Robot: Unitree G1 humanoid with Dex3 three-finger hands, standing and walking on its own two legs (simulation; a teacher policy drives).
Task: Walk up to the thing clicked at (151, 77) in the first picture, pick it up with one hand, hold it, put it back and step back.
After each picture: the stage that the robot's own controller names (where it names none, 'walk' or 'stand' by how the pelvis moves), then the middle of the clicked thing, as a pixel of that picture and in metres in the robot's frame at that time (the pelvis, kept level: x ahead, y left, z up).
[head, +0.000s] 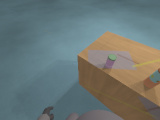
stand; out of the picture +0.39 -0.42 +0.04
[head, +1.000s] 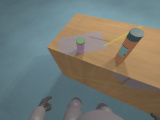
walk; (126, 48) +0.51 -0.17 +0.08
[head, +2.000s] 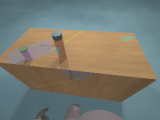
walk; (60, 47) +0.52 +0.29 +0.08
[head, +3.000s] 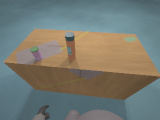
stand; (71, 47) +0.56 +0.19 +0.06
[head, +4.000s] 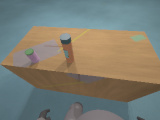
stand; (68, 50) +0.49 +0.22 +0.06
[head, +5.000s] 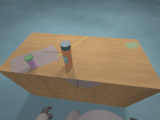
stand; (67, 56) +0.47 +0.21 +0.04
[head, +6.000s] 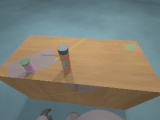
stand; (65, 60) +0.43 +0.22 +0.04
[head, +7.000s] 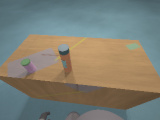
stand; (66, 60) +0.43 +0.21 +0.04
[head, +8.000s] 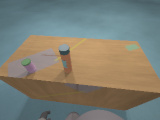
stand; (66, 60) +0.43 +0.21 +0.04
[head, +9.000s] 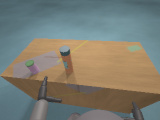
rise first; (67, 61) +0.43 +0.23 +0.04
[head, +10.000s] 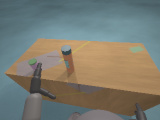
go down; (68, 60) +0.44 +0.23 +0.05
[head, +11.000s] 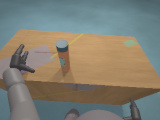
go down; (64, 57) +0.42 +0.20 +0.07
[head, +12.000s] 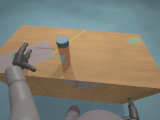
close in; (64, 54) +0.44 +0.21 +0.08
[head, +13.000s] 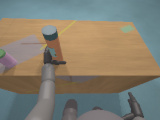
close; (54, 47) +0.45 +0.23 +0.11
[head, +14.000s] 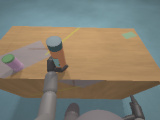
lift; (58, 57) +0.38 +0.21 +0.12
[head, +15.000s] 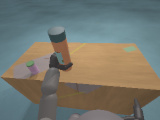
lift; (62, 52) +0.32 +0.18 +0.26
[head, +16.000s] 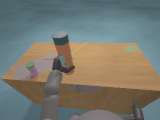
hold; (65, 56) +0.33 +0.17 +0.23
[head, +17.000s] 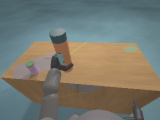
hold; (63, 53) +0.33 +0.18 +0.24
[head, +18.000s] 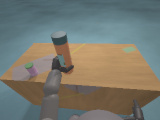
crouch; (64, 55) +0.33 +0.17 +0.23
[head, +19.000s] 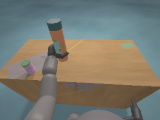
crouch; (59, 43) +0.42 +0.21 +0.23
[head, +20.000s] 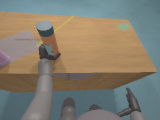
lower; (50, 44) +0.47 +0.23 +0.11
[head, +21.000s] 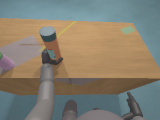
lower; (53, 49) +0.44 +0.23 +0.11
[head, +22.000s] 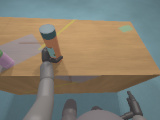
lower; (53, 47) +0.45 +0.23 +0.11
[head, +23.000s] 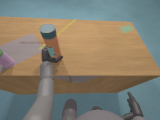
lower; (53, 47) +0.45 +0.23 +0.11
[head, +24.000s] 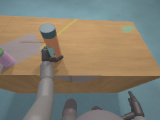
loosen; (53, 46) +0.45 +0.23 +0.11
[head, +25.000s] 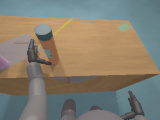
withdraw; (49, 47) +0.44 +0.24 +0.11
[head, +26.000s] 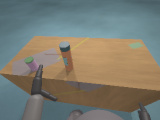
sink last; (67, 57) +0.45 +0.23 +0.07
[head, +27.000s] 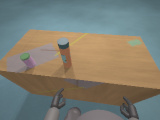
stand; (65, 54) +0.45 +0.23 +0.06
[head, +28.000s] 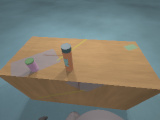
stand; (68, 58) +0.46 +0.21 +0.05
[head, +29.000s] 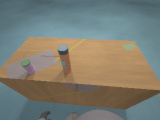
stand; (65, 60) +0.44 +0.22 +0.04
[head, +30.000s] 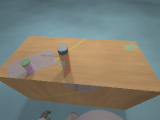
stand; (65, 60) +0.44 +0.22 +0.04
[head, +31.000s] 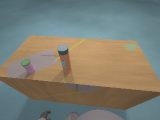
stand; (65, 60) +0.43 +0.22 +0.04
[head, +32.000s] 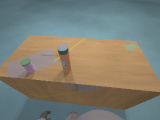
stand; (65, 60) +0.43 +0.22 +0.04
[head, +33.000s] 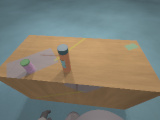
walk; (65, 60) +0.43 +0.22 +0.04
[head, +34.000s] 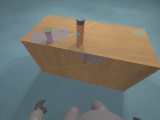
walk; (80, 32) +0.73 +0.15 +0.06
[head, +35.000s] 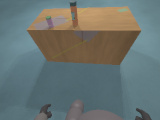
stand; (74, 14) +1.04 +0.28 +0.07
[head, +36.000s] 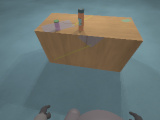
stand; (81, 20) +1.06 +0.21 +0.05
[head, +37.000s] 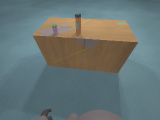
stand; (78, 24) +1.06 +0.21 +0.04
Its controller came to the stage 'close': yes
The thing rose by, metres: 0.22
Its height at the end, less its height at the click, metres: +0.00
